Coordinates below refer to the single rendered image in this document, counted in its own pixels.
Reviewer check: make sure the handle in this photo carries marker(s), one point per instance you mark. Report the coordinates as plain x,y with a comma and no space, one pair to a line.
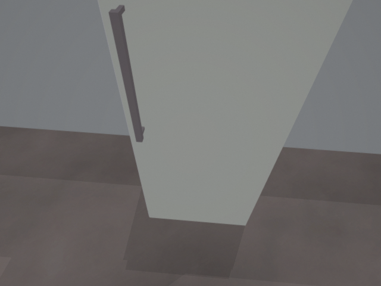
124,60

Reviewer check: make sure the fridge door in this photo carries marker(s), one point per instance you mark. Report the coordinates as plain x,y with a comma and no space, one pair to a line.
219,85

